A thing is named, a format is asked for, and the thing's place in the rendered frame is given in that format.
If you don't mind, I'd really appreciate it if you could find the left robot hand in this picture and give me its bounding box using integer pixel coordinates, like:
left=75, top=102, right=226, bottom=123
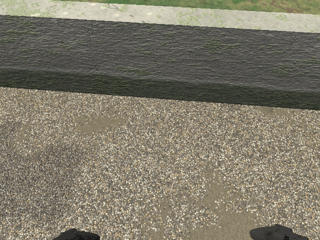
left=53, top=228, right=100, bottom=240

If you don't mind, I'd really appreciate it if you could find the right robot hand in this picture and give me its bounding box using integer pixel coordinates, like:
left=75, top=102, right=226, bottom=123
left=249, top=224, right=312, bottom=240

